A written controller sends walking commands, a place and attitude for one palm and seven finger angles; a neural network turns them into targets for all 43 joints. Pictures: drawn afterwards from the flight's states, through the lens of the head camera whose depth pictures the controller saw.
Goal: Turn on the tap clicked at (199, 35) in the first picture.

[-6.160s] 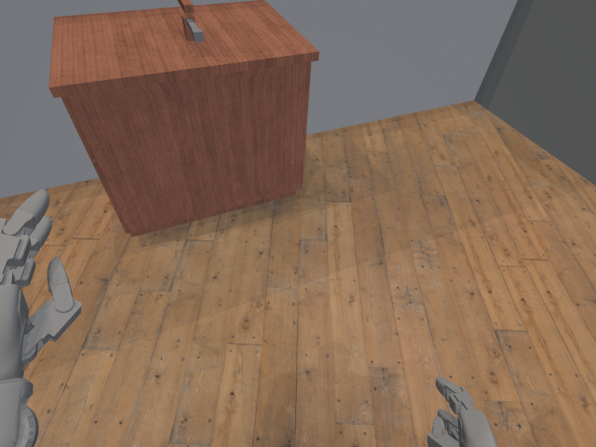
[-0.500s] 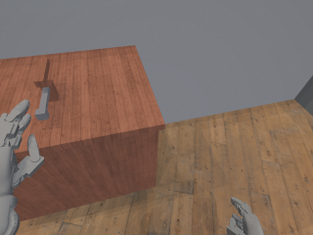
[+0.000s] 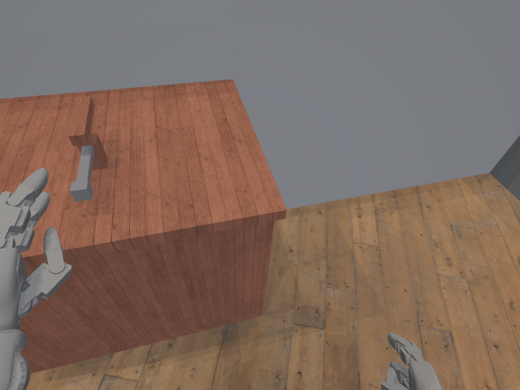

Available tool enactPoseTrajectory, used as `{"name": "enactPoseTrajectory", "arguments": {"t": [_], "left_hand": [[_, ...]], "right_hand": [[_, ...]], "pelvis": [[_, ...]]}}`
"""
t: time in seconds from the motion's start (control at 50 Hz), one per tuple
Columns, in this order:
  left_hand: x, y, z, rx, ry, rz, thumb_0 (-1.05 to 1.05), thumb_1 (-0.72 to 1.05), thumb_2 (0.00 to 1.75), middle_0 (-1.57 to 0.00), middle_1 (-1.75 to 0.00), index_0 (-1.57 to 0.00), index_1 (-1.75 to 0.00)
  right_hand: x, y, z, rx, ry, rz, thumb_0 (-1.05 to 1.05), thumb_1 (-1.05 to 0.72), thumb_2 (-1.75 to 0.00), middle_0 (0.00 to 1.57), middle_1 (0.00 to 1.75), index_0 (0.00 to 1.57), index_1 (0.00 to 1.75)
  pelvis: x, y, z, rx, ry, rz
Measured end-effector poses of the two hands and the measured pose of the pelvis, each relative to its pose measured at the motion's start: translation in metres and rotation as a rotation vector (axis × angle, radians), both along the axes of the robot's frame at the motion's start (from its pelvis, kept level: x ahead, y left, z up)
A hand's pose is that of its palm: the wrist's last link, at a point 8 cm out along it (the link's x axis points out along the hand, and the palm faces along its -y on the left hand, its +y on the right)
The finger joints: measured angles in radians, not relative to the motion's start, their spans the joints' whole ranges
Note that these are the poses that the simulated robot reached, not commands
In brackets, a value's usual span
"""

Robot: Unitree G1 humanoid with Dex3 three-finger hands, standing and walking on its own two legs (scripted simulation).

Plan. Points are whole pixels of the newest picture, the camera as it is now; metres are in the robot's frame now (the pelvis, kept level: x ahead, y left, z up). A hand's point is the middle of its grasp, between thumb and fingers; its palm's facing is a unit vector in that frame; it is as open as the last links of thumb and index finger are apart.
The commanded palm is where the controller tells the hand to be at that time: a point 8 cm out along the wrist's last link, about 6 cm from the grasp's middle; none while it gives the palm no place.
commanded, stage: shuffle to correct the standing spot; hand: left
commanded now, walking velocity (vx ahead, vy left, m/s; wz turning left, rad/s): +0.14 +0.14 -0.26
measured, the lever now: (81, 190) +0.43 +0.36 +0.04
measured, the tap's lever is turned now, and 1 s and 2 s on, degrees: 0 0 0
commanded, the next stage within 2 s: come to a stop and stand still in 0.62 s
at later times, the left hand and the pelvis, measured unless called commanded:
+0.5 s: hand (78, 215) +0.28 +0.25 +0.16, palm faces +0.32 -0.84 -0.44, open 7.4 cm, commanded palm +0.22 +0.30 +0.18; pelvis +0.05 +0.03 -0.01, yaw -3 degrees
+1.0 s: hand (43, 172) +0.34 +0.32 +0.17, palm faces +0.40 -0.83 -0.40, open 7.4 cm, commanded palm +0.27 +0.35 +0.18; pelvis +0.10 +0.08 -0.01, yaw -2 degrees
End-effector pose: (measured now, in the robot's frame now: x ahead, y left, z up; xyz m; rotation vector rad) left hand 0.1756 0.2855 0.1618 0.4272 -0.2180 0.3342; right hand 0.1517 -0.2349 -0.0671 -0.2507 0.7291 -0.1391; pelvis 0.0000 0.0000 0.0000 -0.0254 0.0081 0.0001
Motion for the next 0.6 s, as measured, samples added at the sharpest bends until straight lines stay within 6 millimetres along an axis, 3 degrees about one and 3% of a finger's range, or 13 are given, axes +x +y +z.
{"name": "enactPoseTrajectory", "arguments": {"t": [0.32, 0.5, 0.6], "left_hand": [[0.041, 0.015, 0.0, 0.052, -0.108, -0.051, 0.01, 0.89, 0.89, -0.21, -0.3, -0.21, -0.3], [0.065, 0.011, 0.018, 0.11, -0.064, -0.084, 0.01, 0.89, 0.89, -0.21, -0.3, -0.21, -0.3], [0.072, 0.01, 0.018, 0.154, -0.062, -0.083, 0.01, 0.89, 0.89, -0.21, -0.3, -0.21, -0.3]], "right_hand": [[0.031, 0.02, -0.025, 0.033, 0.008, -0.023, 0.01, -0.9, -0.9, 0.2, 0.3, 0.2, 0.3], [0.024, 0.034, -0.028, 0.091, 0.041, -0.047, 0.01, -0.9, -0.9, 0.2, 0.3, 0.2, 0.3], [0.029, 0.029, -0.047, 0.087, 0.094, -0.032, 0.01, -0.9, -0.9, 0.21, 0.3, 0.2, 0.3]], "pelvis": [[0.028, 0.021, -0.025, 0.003, -0.003, -0.02], [0.047, 0.028, -0.013, 0.01, -0.01, -0.049], [0.056, 0.026, -0.022, -0.004, -0.008, 0.001]]}}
